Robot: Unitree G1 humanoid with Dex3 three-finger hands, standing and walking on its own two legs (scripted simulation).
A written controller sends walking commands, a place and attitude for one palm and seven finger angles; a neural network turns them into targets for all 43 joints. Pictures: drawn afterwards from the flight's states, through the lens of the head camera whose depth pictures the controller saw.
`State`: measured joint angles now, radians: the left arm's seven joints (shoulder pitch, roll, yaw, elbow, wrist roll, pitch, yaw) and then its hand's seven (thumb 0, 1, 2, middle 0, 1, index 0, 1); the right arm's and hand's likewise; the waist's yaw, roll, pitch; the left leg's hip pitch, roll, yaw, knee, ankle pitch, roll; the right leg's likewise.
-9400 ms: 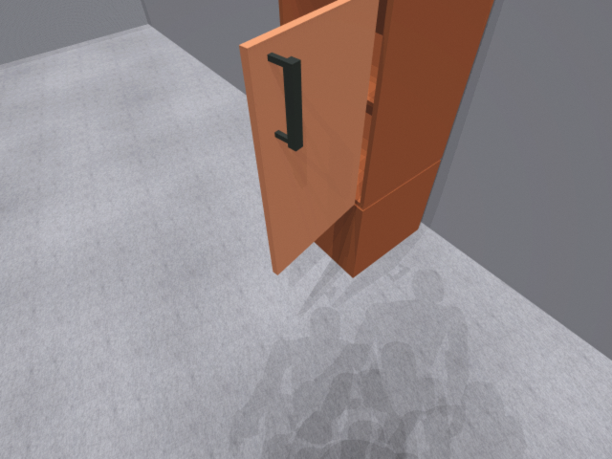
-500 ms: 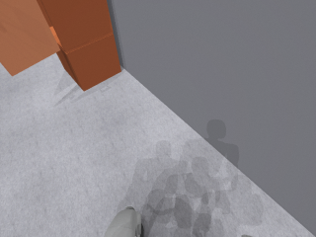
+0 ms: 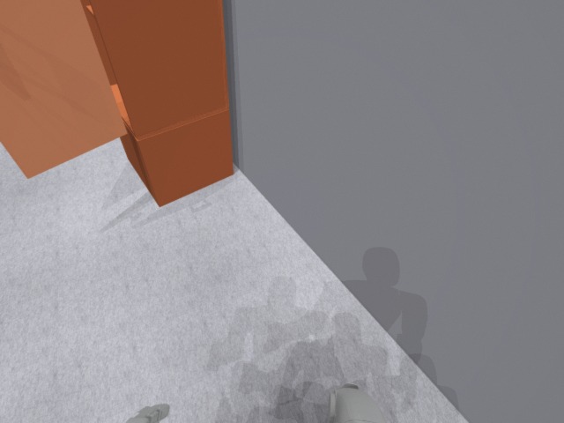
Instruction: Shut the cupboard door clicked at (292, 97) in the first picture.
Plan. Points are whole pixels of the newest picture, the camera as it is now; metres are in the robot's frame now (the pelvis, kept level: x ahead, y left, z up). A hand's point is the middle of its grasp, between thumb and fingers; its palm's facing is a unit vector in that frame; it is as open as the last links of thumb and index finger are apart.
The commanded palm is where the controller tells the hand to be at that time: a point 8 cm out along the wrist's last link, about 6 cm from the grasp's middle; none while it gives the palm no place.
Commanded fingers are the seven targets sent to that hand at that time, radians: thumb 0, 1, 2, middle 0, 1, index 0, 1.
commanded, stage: walk to a spot facing it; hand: left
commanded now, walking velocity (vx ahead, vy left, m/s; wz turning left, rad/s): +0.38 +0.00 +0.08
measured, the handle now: out of the picture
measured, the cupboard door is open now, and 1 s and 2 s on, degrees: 100 100 100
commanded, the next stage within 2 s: turn to face it in 0.60 s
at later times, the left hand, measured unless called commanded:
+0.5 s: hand (191, 359) +0.25 +0.16 -0.17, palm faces +0.16 -0.96 -0.23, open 7.1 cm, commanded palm none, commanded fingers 0.00 0.90 0.90 -0.20 -0.30 -0.20 -0.30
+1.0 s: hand (174, 249) +0.47 +0.24 -0.17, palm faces +0.30 -0.93 -0.20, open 7.2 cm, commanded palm none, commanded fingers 0.00 0.90 0.90 -0.20 -0.30 -0.20 -0.30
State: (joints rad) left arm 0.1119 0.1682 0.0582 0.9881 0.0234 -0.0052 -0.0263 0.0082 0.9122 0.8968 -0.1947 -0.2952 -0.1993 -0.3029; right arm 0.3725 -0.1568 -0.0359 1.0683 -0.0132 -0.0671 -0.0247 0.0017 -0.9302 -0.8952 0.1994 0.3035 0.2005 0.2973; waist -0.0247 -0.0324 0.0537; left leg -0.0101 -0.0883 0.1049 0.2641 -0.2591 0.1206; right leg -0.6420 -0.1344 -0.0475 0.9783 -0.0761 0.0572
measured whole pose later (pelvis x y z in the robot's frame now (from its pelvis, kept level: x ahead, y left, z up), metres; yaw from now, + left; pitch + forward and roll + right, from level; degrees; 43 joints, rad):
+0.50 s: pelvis +0.25 -0.03 +0.00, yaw +7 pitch +0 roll -1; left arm 0.27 0.18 0.07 1.08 0.01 -0.09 0.02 -0.02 0.96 0.90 -0.20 -0.30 -0.20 -0.30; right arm 0.24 -0.16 -0.07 1.06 -0.03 0.00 0.00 0.02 -0.93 -0.90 0.20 0.30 0.20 0.30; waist -0.03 0.01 0.07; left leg -0.59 0.11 0.03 0.93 -0.22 -0.01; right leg -0.08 -0.01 -0.21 0.38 -0.30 -0.04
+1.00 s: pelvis +0.44 +0.04 -0.01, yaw +14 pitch +1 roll +0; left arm 0.16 0.18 0.07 0.98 0.02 0.01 0.01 0.02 0.94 0.90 -0.20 -0.30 -0.20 -0.30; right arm 0.21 -0.18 -0.05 1.00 -0.03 -0.01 -0.01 -0.01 -0.95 -0.89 0.20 0.30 0.20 0.30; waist 0.00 -0.01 0.07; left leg -0.26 -0.05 0.05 0.47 -0.22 0.07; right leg -0.52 -0.10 -0.03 0.95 -0.33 0.08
